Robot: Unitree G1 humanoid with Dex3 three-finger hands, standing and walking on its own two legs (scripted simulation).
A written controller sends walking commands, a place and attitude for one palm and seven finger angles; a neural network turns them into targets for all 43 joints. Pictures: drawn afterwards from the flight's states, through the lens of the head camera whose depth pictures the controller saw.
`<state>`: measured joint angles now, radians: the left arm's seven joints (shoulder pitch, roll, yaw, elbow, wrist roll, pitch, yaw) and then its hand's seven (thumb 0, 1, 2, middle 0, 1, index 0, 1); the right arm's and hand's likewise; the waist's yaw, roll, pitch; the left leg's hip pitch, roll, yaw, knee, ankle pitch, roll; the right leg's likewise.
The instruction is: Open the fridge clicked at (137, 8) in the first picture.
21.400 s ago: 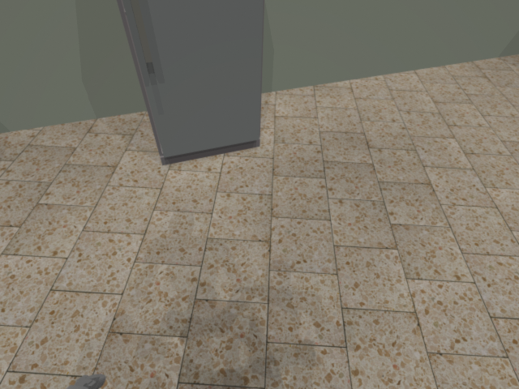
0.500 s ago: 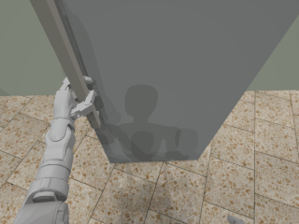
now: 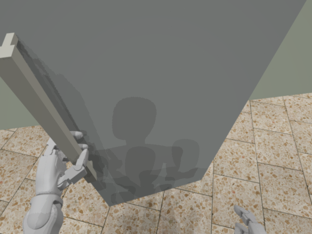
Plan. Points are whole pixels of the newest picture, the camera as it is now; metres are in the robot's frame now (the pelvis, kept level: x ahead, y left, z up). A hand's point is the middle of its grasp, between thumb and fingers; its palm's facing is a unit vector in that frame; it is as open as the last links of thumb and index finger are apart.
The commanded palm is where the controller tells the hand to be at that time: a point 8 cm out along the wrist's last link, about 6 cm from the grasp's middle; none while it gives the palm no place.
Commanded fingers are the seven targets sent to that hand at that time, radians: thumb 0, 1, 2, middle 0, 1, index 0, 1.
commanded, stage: walk backward, drawing the door open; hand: left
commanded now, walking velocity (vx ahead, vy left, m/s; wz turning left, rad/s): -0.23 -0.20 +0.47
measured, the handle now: (66, 133) +0.31 +0.22 +0.11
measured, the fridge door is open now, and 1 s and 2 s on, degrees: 6 20 52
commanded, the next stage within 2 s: none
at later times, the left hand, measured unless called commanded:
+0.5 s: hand (86, 183) +0.22 +0.16 +0.07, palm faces +0.24 -0.96 -0.10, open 6.3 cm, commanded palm +0.18 +0.21 +0.06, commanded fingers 0.00 0.90 0.90 -0.45 -1.40 -0.45 -1.40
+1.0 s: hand (102, 212) +0.17 +0.12 +0.06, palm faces +0.47 -0.87 -0.14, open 6.4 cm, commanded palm +0.11 +0.14 +0.06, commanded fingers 0.00 0.90 0.90 -0.45 -1.40 -0.45 -1.40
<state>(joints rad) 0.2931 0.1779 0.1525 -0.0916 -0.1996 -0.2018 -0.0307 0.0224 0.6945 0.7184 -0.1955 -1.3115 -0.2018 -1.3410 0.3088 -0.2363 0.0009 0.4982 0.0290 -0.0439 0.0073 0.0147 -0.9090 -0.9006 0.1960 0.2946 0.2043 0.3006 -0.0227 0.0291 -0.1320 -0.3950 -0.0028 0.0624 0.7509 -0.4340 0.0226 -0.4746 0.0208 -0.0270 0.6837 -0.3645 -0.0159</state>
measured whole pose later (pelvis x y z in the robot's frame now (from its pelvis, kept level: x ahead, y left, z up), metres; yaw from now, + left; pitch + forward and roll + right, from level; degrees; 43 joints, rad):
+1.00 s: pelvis +0.00 -0.10 +0.00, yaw +34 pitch +0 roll +2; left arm 0.23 0.16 -0.14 -0.17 0.02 -0.09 0.07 0.01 0.60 0.79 -0.38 -1.33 -0.33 -1.40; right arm 0.20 -0.16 0.02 0.60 -0.05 -0.11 -0.10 0.02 -0.91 -0.90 0.20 0.30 0.21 0.30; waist -0.05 -0.05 0.09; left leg -0.24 0.03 0.05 0.57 -0.32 -0.03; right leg -0.47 -0.04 -0.14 0.83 -0.38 -0.03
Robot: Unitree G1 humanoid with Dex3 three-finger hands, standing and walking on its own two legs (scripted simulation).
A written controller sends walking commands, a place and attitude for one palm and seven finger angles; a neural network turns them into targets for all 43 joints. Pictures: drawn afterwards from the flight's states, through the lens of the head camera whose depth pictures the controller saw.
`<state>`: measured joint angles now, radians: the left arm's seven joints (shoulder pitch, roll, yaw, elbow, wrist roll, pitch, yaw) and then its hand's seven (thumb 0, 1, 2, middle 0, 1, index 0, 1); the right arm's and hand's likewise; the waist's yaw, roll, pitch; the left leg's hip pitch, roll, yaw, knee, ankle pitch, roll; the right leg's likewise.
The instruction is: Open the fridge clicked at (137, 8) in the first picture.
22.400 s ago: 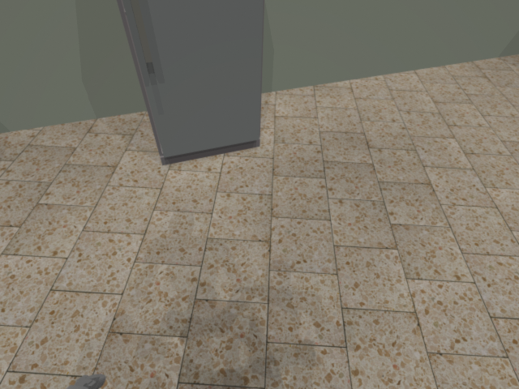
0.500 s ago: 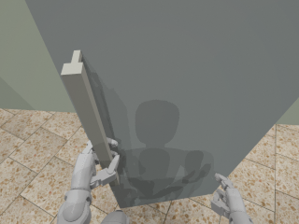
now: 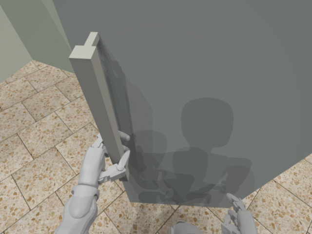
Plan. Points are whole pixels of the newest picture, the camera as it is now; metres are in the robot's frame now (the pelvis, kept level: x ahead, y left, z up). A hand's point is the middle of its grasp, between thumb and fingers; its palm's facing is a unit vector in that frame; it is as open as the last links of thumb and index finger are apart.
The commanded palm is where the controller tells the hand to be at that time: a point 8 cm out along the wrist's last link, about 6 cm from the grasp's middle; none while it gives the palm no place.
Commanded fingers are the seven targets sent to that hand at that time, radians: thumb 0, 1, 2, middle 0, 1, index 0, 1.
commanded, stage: walk backward, drawing the door open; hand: left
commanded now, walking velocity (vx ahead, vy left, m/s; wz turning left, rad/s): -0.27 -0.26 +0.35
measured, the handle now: (114, 132) +0.31 +0.10 +0.11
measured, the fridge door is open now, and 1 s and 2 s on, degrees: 20 52 73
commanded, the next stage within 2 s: stop walking and hold the door back in 1.44 s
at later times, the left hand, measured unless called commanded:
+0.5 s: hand (133, 229) +0.13 +0.05 +0.06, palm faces +0.38 -0.90 -0.20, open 6.3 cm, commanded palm +0.08 +0.08 +0.06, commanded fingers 0.00 0.90 0.90 -0.45 -1.40 -0.45 -1.40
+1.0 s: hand out of the picture +0.01 -0.03 +0.06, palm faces +0.74 -0.60 -0.31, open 6.1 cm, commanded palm -0.05 -0.02 +0.06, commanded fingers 0.00 0.90 0.90 -0.45 -1.40 -0.45 -1.40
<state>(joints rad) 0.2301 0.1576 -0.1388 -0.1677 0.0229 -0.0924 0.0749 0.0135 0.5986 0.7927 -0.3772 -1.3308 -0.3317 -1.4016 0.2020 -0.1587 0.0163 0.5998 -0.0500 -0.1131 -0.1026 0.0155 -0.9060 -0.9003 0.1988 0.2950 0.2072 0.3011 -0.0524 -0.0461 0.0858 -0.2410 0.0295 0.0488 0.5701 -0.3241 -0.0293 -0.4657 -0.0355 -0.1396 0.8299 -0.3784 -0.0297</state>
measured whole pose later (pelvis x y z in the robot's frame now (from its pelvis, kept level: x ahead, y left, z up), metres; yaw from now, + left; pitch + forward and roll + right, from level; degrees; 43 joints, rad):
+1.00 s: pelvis -0.07 -0.34 +0.01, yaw +33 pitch -2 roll +1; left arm 0.36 0.22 0.19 -0.16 -0.05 -0.12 0.14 -0.02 0.61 0.75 -0.33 -1.21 -0.39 -1.40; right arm 0.15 -0.21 -0.02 0.60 0.02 -0.09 -0.09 0.02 -0.91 -0.90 0.20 0.29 0.23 0.31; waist -0.02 0.00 0.17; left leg -0.49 -0.03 0.05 1.29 -0.58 -0.05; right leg -0.28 -0.14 -0.13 0.54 -0.21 0.02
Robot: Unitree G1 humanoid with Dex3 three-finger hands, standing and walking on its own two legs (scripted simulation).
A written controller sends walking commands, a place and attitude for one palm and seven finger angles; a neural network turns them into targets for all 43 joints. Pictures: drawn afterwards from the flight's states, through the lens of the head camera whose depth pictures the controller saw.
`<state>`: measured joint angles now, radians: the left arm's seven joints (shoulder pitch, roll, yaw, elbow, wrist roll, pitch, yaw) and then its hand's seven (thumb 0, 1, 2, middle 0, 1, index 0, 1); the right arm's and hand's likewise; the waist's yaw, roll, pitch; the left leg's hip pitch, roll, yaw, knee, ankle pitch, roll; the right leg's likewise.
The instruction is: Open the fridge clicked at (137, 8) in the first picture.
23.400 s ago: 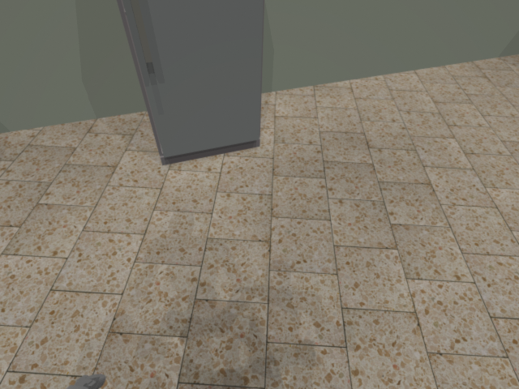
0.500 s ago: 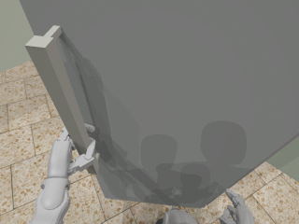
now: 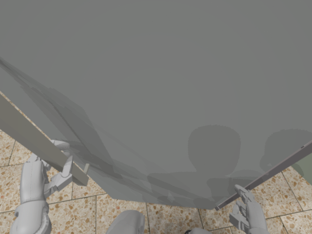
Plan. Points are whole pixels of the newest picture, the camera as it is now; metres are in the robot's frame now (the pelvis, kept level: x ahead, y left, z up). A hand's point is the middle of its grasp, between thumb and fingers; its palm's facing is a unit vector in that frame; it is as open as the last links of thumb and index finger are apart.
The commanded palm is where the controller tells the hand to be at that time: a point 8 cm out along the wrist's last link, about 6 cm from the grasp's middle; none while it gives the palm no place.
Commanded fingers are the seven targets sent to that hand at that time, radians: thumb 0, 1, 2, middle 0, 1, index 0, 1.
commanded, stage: walk backward, drawing the door open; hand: left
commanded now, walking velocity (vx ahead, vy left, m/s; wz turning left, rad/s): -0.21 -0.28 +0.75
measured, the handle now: (52, 143) +0.28 +0.24 +0.10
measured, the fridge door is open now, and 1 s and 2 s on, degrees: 52 73 72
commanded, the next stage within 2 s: stop walking and hold the door back in 0.44 s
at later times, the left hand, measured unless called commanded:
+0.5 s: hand out of the picture +0.09 +0.18 +0.05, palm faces +0.47 -0.85 -0.24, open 6.1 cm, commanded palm +0.03 +0.21 +0.05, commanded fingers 0.00 0.90 0.90 -0.45 -1.40 -0.45 -1.40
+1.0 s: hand out of the picture +0.06 +0.17 +0.05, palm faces +0.53 -0.82 -0.20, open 5.8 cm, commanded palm +0.02 +0.22 +0.04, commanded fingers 0.00 0.90 0.90 -0.45 -1.40 -0.45 -1.40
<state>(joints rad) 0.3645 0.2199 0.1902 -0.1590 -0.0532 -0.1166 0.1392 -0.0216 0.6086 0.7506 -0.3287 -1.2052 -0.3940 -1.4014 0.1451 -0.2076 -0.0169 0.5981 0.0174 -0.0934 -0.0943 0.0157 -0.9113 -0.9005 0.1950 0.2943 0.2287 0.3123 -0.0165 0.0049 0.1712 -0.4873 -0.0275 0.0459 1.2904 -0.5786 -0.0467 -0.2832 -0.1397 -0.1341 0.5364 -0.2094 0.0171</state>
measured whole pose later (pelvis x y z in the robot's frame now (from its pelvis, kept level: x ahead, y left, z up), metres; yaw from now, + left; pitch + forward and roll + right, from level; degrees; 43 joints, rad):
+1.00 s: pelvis -0.19 -0.13 +0.01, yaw +24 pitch -3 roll -2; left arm -0.25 0.22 0.09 0.53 0.00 -0.12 0.12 -0.02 0.63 0.75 -0.38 -1.29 -0.44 -1.40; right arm 0.22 -0.22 -0.02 0.67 0.01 -0.06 -0.12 0.01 -0.91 -0.90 0.19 0.29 0.20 0.30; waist -0.04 0.01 0.05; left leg -0.21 0.02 0.04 0.46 -0.20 0.04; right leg -0.36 -0.05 -0.09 0.84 -0.43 0.02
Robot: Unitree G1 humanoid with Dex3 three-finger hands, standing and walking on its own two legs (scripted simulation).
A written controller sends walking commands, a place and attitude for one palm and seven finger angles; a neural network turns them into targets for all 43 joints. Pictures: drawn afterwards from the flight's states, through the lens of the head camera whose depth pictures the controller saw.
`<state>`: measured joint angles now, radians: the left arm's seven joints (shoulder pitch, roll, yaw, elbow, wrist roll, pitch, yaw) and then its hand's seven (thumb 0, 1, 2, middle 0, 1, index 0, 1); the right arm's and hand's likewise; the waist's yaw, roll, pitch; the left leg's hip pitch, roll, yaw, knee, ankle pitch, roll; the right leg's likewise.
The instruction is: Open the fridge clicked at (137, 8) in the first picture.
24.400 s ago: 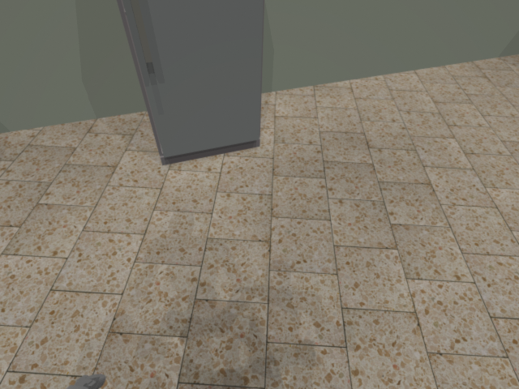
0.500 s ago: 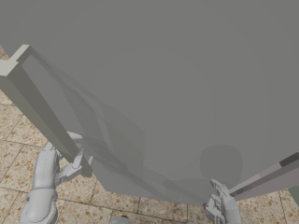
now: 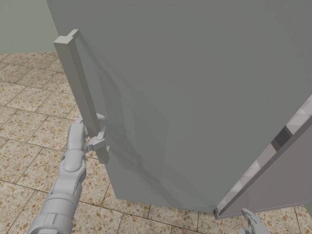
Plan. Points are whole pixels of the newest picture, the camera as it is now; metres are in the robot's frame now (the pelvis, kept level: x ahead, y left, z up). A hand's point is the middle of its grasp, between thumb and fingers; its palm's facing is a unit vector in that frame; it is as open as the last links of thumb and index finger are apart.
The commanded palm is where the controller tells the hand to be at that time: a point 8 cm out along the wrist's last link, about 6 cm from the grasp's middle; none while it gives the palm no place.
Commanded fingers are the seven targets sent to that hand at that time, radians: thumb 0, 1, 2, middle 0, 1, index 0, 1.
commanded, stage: stop walking and hold the door back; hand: left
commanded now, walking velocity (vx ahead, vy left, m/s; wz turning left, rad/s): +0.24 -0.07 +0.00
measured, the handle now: (93, 113) +0.40 +0.19 +0.09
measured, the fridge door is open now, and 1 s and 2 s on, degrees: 73 72 69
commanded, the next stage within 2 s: loosen the grip on the handle in 0.48 s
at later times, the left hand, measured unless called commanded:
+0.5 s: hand (100, 134) +0.36 +0.17 +0.05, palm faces +0.05 -0.98 -0.19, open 5.7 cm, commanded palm +0.34 +0.21 +0.03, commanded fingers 0.00 0.90 0.90 -0.45 -1.40 -0.45 -1.40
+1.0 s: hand (98, 136) +0.37 +0.18 +0.03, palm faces +0.07 -0.98 -0.19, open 12.3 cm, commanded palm +0.34 +0.23 +0.04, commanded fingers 0.00 -0.55 0.20 -0.29 -1.20 -0.29 -1.20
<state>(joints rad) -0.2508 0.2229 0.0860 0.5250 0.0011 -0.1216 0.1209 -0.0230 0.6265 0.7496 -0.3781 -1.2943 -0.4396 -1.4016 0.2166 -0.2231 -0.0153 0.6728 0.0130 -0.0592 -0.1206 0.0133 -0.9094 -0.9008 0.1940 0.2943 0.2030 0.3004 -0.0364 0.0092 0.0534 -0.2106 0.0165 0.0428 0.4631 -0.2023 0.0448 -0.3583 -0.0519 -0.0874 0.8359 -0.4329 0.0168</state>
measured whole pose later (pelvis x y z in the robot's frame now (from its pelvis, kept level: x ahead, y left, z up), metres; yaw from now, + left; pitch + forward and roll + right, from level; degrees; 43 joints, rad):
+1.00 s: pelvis -0.05 -0.04 -0.02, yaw -5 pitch +7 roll +1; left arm -0.55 0.46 0.31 0.97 -0.04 -0.21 -0.14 0.00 -0.35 0.29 -0.35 -1.30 -0.43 -1.36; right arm 0.31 -0.32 -0.02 0.66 0.04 -0.08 -0.04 0.01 -0.91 -0.90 0.20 0.29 0.20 0.30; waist -0.05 -0.02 -0.04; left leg -0.54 0.03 -0.02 0.67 -0.26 0.02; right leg -0.52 0.06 -0.04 0.68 -0.29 -0.07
